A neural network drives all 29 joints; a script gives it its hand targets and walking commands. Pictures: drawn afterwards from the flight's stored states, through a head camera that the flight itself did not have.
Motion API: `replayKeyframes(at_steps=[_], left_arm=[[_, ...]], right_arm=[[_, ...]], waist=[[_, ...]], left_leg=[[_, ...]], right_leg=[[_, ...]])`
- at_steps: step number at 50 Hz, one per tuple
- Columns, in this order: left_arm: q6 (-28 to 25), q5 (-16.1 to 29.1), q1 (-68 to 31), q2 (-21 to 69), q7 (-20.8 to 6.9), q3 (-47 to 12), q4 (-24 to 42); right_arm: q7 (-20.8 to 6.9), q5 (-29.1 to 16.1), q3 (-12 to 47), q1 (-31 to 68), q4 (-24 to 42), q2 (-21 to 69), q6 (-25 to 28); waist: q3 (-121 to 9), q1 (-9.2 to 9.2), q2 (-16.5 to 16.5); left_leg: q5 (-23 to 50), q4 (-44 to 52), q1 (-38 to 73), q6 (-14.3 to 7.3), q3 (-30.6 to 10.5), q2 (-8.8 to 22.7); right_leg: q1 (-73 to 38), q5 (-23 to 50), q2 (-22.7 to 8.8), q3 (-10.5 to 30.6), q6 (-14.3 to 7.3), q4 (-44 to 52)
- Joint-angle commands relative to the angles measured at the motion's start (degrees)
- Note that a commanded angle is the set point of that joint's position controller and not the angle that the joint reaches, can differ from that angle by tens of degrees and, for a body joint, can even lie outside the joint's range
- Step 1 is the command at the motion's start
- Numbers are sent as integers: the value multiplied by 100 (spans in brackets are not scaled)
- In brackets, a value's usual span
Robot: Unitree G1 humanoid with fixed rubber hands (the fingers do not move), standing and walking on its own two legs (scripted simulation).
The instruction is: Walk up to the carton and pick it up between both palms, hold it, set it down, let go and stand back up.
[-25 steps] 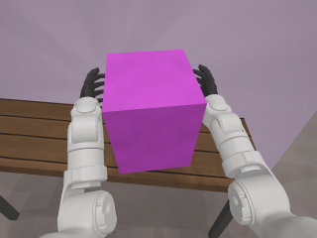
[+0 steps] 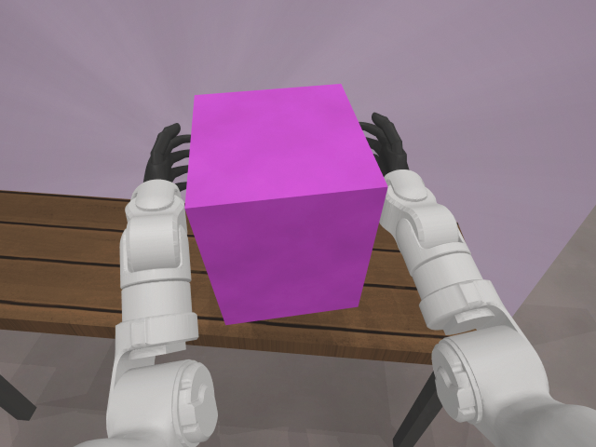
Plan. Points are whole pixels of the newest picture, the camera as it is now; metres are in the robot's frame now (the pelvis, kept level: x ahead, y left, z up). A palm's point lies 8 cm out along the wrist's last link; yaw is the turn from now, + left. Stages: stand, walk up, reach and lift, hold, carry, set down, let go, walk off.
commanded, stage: reach and lift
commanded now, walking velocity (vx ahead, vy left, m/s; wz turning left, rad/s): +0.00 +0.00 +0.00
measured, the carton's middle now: (281, 208) +0.39 +0.00 +0.15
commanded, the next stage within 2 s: hold in 0.26 s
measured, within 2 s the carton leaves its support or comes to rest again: neither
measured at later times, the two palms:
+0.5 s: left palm (149, 179) +0.36 +0.15 +0.23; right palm (391, 155) +0.36 -0.14 +0.24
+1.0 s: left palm (150, 171) +0.36 +0.15 +0.24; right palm (394, 145) +0.37 -0.14 +0.26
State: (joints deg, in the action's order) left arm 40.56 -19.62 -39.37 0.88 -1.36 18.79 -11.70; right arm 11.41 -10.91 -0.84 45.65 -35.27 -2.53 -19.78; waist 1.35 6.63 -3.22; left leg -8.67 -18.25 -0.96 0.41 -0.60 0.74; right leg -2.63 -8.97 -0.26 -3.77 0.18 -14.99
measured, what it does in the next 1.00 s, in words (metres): stands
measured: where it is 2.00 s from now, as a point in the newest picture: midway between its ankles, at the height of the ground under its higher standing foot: outside the picture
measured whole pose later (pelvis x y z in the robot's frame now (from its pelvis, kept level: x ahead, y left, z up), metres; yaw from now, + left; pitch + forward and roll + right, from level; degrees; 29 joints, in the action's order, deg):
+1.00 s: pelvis +0.00 -0.01 +0.00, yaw +0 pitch -8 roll -1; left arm 47.6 -19.3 -42.0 -0.2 -3.2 20.5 -9.6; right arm 13.6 -15.0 0.9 51.6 -34.4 -4.4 -28.6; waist -1.8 5.7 -2.1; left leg -8.5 -18.2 -1.5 0.9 -0.5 1.2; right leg -1.6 -9.2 0.2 -3.6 -0.4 -15.7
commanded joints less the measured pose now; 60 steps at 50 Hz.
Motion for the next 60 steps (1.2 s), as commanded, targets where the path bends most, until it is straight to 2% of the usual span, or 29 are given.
replayKeyframes(at_steps=[1,12,19,24,29,42,60], left_arm=[[-316,866,-3836,2879,-903,-2473,640],[-239,877,-4039,2822,-927,-2376,554],[40,1001,-3881,2768,-843,-2533,1263],[354,931,-3988,2707,-962,-2477,1225],[352,999,-4307,2736,-1035,-2461,1030],[277,989,-4430,2622,-1106,-2193,815],[316,1081,-4374,2663,-1065,-2386,1159]], right_arm=[[-552,-408,1572,3854,1521,3119,312],[-531,-472,1528,4022,1404,3132,181],[-409,-985,1994,4028,1925,3093,-38],[-412,-906,1678,4027,1764,2992,-369],[-444,-797,1487,4201,1558,3106,-528],[-423,-961,1579,4313,1395,3169,-627],[-376,-1027,1659,4182,1702,3145,-694]], waist=[[-2172,37,451],[-2177,28,433],[-2446,-97,488],[-1928,-44,509],[-2025,7,539],[-2190,-102,443],[-2257,-35,526]], left_leg=[[1256,28,783,184,243,-330],[1134,62,701,159,253,-340],[1939,-154,875,197,249,-343],[1064,148,447,166,338,-305],[698,218,253,164,316,-308],[969,153,237,140,274,-355],[1175,79,356,218,246,-354]], right_leg=[[-227,1185,365,-175,294,44],[-224,1121,365,-150,305,51],[-445,1435,438,-91,282,-43],[-265,577,391,-54,233,82],[-271,576,368,-18,230,44],[-372,899,389,2,266,3],[-361,1038,407,-9,278,-41]])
